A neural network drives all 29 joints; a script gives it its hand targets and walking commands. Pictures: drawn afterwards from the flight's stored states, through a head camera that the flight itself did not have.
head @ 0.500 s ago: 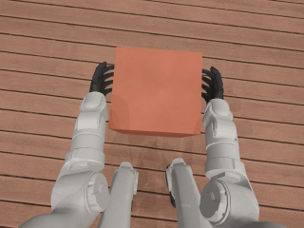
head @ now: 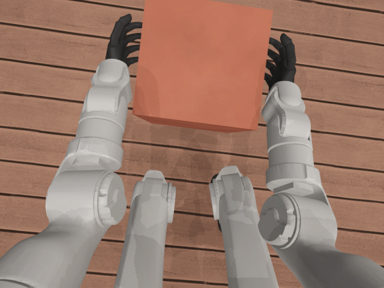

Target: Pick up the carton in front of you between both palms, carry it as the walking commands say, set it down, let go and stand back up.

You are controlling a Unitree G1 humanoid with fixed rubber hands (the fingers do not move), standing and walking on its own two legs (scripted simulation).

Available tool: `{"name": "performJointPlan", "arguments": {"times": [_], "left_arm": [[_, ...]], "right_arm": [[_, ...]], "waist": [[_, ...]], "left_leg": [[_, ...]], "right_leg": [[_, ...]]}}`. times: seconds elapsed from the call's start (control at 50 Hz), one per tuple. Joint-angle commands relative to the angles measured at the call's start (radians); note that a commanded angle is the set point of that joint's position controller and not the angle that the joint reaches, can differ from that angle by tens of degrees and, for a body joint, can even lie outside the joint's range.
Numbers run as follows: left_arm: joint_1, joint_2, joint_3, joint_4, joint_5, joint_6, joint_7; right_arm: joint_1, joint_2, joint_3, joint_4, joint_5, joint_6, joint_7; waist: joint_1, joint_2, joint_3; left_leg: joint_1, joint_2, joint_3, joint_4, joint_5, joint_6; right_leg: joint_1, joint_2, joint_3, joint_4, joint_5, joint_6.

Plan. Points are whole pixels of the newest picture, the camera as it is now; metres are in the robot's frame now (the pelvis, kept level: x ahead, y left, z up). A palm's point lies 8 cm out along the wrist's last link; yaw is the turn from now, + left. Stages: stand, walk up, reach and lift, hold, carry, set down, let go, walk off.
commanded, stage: set down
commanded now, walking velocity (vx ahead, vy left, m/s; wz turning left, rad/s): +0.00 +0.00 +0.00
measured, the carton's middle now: (197, 80) +0.50 -0.02 -0.20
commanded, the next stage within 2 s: none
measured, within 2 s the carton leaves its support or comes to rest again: rests again in 1.46 s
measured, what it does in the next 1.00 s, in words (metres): lowers itself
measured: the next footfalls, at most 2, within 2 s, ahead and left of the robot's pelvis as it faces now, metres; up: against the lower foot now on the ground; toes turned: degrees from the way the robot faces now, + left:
none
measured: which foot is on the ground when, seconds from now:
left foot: down 0.00-1.00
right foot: down 0.00-1.00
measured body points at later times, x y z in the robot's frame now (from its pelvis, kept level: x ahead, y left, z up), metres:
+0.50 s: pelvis +0.00 +0.00 -0.08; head +0.35 +0.02 +0.20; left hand +0.56 +0.12 -0.24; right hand +0.50 -0.18 -0.24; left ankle +0.09 +0.11 -0.43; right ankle +0.12 -0.13 -0.43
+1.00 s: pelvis +0.00 +0.00 -0.09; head +0.35 +0.02 +0.18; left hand +0.55 +0.12 -0.27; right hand +0.50 -0.18 -0.26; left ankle +0.09 +0.11 -0.43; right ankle +0.12 -0.13 -0.43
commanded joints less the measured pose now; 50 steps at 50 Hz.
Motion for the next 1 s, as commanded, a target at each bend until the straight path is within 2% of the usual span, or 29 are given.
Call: {"name": "performJointPlan", "arguments": {"times": [0.0,0.24,0.34,0.38,0.46,0.54,0.66,0.9,0.98], "left_arm": [[-0.571,-0.896,-0.399,-0.022,-0.096,-0.033,-0.192],[-0.707,-0.811,-0.458,0.024,-0.167,-0.058,-0.179],[-0.793,-0.833,-0.539,-0.038,-0.238,-0.072,-0.172],[-0.777,-0.846,-0.539,-0.041,-0.243,-0.079,-0.172],[-0.698,-0.834,-0.493,0.036,-0.206,-0.083,-0.174],[-0.677,-0.819,-0.444,0.089,-0.178,-0.087,-0.184],[-0.712,-0.77,-0.414,0.111,-0.173,-0.105,-0.19],[-0.73,-0.668,-0.384,0.149,-0.162,-0.132,-0.186],[-0.688,-0.634,-0.353,0.185,-0.133,-0.126,-0.188]], "right_arm": [[-0.65,0.821,0.514,0.029,0.095,-0.013,0.204],[-0.792,0.729,0.523,0.032,0.167,-0.04,0.205],[-0.88,0.741,0.587,-0.034,0.238,-0.054,0.204],[-0.855,0.767,0.598,-0.014,0.254,-0.054,0.209],[-0.8,0.758,0.565,0.053,0.234,-0.055,0.22],[-0.78,0.727,0.512,0.091,0.195,-0.061,0.225],[-0.782,0.693,0.465,0.125,0.171,-0.078,0.226],[-0.768,0.638,0.4,0.209,0.156,-0.1,0.235],[-0.756,0.605,0.368,0.232,0.14,-0.101,0.24]], "waist": [[-0.02,0.049,-1.056],[-0.043,0.069,-1.023],[-0.054,0.07,-1.097],[-0.046,0.071,-1.067],[-0.027,0.072,-0.948],[-0.038,0.066,-0.852],[-0.05,0.065,-0.773],[-0.035,0.069,-0.639],[-0.023,0.056,-0.575]], "left_leg": [[0.494,-0.031,0.106,-0.15,0.242,0.012],[0.449,-0.013,0.108,0.017,0.272,0.014],[0.476,-0.013,0.105,0.068,0.322,0.018],[0.471,-0.013,0.102,0.086,0.369,0.021],[0.418,-0.012,0.096,0.101,0.366,0.024],[0.349,-0.014,0.089,0.102,0.311,0.031],[0.287,-0.012,0.08,0.112,0.278,0.039],[0.226,-0.001,0.064,0.135,0.264,0.051],[0.211,0.003,0.053,0.135,0.246,0.055]], "right_leg": [[0.605,0.048,-0.169,-0.06,0.26,-0.008],[0.531,0.025,-0.187,0.113,0.282,-0.005],[0.545,0.022,-0.19,0.168,0.34,-0.012],[0.538,0.028,-0.188,0.185,0.382,-0.013],[0.47,0.029,-0.18,0.202,0.362,-0.011],[0.421,0.029,-0.177,0.204,0.319,-0.016],[0.386,0.027,-0.17,0.214,0.298,-0.026],[0.325,0.024,-0.149,0.238,0.273,-0.035],[0.283,0.023,-0.146,0.241,0.245,-0.034]]}}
